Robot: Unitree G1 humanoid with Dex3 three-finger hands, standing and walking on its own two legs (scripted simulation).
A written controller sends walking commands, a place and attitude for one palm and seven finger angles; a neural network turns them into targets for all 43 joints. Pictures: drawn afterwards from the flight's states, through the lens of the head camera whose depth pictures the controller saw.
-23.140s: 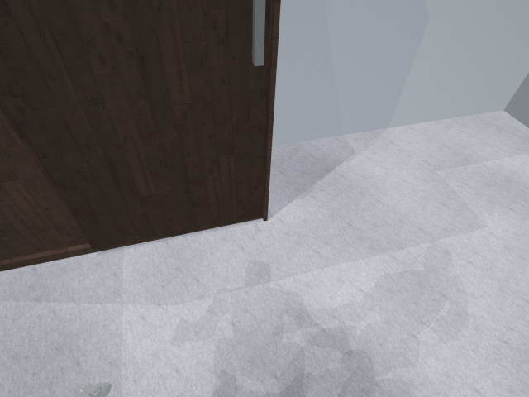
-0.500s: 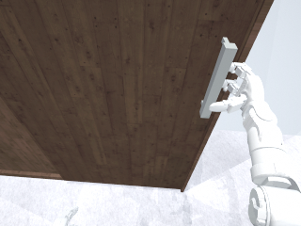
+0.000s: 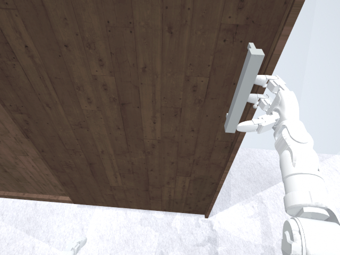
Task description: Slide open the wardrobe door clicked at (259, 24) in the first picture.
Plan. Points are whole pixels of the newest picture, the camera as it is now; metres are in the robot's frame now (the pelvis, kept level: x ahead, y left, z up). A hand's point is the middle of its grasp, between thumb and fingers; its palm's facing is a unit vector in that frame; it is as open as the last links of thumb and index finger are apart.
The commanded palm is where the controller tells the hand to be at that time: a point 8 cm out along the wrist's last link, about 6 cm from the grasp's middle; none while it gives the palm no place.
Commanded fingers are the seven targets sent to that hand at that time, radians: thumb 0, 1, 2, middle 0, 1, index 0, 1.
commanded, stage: slide the fingers in behind the handle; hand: right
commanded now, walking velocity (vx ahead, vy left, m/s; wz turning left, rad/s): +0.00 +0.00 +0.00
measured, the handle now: (239, 91) +0.48 -0.13 +0.17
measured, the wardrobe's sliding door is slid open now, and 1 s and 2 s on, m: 0.00 0.00 0.00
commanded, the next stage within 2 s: grip the handle and tug to test in 1.38 s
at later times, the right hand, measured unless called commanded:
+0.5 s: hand (244, 107) +0.41 -0.13 +0.17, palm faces -0.01 +1.00 +0.01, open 14.0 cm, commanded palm +0.39 -0.18 +0.17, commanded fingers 0.00 0.50 -0.30 0.30 1.20 0.30 1.20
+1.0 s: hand (234, 104) +0.42 -0.11 +0.17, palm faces -0.01 +1.00 +0.00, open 14.0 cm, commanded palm +0.40 -0.16 +0.17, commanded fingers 0.00 0.50 -0.30 0.30 1.20 0.30 1.20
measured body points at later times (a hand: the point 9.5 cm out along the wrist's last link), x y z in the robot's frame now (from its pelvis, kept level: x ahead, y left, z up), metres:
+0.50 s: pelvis +0.00 +0.00 +0.00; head -0.01 +0.01 +0.45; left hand +0.12 +0.25 -0.11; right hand +0.41 -0.18 +0.17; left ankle -0.04 +0.10 -0.74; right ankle +0.03 -0.11 -0.74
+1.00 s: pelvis +0.01 +0.01 +0.00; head +0.00 +0.02 +0.45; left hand +0.13 +0.26 -0.11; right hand +0.42 -0.16 +0.17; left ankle -0.04 +0.10 -0.74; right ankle +0.03 -0.11 -0.74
